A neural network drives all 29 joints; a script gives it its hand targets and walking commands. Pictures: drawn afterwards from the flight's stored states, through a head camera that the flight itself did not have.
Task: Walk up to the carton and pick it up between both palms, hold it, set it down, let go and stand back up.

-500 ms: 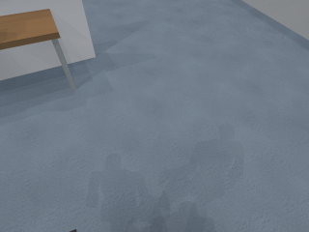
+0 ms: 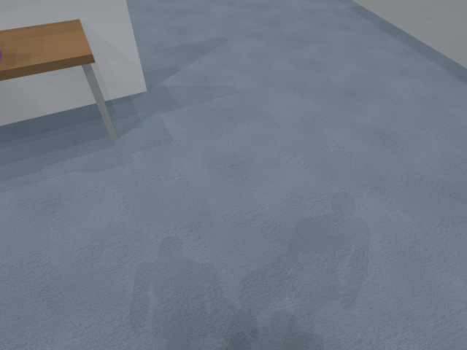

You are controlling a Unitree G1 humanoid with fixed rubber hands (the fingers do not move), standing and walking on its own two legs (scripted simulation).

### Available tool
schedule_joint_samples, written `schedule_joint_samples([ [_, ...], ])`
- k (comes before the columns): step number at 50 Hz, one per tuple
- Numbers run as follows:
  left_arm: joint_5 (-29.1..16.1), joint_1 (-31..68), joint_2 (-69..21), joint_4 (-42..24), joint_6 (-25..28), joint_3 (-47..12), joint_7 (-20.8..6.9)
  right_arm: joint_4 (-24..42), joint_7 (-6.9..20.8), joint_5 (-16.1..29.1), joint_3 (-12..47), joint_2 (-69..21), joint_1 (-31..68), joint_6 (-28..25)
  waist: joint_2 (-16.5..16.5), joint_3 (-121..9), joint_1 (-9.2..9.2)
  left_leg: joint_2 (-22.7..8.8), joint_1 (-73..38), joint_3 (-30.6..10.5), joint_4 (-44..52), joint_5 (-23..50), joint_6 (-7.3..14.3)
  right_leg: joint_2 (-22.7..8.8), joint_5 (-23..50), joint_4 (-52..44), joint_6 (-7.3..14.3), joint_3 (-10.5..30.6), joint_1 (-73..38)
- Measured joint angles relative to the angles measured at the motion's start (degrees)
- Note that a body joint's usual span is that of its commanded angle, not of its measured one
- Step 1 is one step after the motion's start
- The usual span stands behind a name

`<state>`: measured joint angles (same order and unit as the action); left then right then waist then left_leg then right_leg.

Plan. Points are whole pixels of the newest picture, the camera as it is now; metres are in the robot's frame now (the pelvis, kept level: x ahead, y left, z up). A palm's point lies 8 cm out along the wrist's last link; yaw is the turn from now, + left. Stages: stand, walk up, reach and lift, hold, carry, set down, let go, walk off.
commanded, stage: stand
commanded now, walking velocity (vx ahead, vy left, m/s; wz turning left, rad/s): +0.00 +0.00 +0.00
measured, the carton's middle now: out of the picture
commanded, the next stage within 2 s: none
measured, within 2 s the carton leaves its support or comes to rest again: neither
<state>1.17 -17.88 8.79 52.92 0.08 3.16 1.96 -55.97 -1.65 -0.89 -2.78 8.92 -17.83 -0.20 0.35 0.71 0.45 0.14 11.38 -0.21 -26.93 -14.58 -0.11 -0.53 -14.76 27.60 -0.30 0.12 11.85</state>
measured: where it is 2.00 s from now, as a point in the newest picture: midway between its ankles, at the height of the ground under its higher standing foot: outside the picture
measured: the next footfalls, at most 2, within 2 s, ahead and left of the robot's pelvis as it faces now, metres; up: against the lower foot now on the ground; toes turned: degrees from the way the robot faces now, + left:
none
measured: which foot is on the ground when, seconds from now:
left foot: down 0.00-1.00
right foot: down 0.00-1.00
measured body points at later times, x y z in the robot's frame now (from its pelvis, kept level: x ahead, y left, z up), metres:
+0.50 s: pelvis -0.01 +0.00 +0.00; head +0.00 -0.01 +0.45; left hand -0.02 +0.21 -0.15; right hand -0.02 -0.22 -0.16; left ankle +0.00 +0.12 -0.74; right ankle +0.00 -0.12 -0.74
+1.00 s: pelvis +0.00 -0.01 +0.00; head +0.00 -0.01 +0.45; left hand -0.03 +0.20 -0.16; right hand -0.03 -0.22 -0.16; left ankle +0.00 +0.12 -0.74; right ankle +0.00 -0.12 -0.74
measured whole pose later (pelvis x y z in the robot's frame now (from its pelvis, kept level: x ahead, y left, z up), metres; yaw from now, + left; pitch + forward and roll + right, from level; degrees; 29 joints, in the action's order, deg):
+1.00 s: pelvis +0.00 -0.01 +0.00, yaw +0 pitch -1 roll +0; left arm 0.8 -19.5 5.3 64.5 0.9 0.9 2.2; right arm -66.1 -2.4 -0.4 -0.7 7.7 -17.9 -0.2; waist 0.5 1.2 0.2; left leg -0.3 10.2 -0.5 -24.7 -13.2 -0.7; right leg -0.2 -13.5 25.5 0.1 -0.1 10.7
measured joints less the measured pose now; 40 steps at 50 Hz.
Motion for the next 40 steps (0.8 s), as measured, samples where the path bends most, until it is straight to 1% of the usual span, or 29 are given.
schedule_joint_samples([
  [10,-0.22,-1.0,-0.54,4.32,0.31,-0.54,0.03,-4.31,-0.13,0.36,0.42,-0.64,0.18,-0.26,0.46,0.16,-0.27,0.03,-0.8,-0.16,1.59,0.91,-0.14,-0.04,0.6,-1.17,0.11,-0.11,-0.65],
  [17,-0.3,-1.19,-0.87,7.05,0.49,-0.98,0.48,-6.17,-0.35,0.21,0.61,-0.5,0.08,-0.37,0.64,-0.16,0.13,-0.22,-1.9,-0.16,1.83,0.85,-0.27,0.19,0.79,-1.77,0.21,-0.11,-1.88],
  [22,-0.35,-1.19,-1.81,7.85,-0.03,-1.72,0.55,-7.14,-0.4,0.21,1.27,-0.81,0.22,0.2,0.5,1.1,-0.06,-0.25,-1.43,-0.05,1.88,1.27,-0.31,0.2,1.21,-1.74,0.21,0.01,-1.33],
  [27,-0.41,-1.68,-2.42,8.95,-0.15,-1.88,-0.03,-8.31,-0.2,0.2,1.74,-1.63,-0.7,0.22,0.4,1.23,-0.38,-0.25,-0.68,-0.11,1.92,1.49,-0.33,0.2,1.36,-1.66,0.22,-0.01,-0.53],
  [33,-0.37,-2.51,-2.51,10.56,0.06,-1.74,0.17,-9.2,-0.32,0.4,2.1,-2.24,-0.55,-0.24,-0.07,0.55,-0.63,-0.27,-1.13,-0.06,2.32,1.44,-0.46,0.22,1.1,-1.62,0.33,0.06,-0.75],
  [40,-0.44,-2.34,-3.0,11.2,0.45,-2.18,0.23,-9.72,-0.76,0.38,2.47,-2.62,0.07,-0.16,0.37,0.12,-0.72,-0.35,-1.71,-0.24,2.36,1.26,-0.53,0.27,1.0,-1.91,0.38,-0.12,-1.51],
])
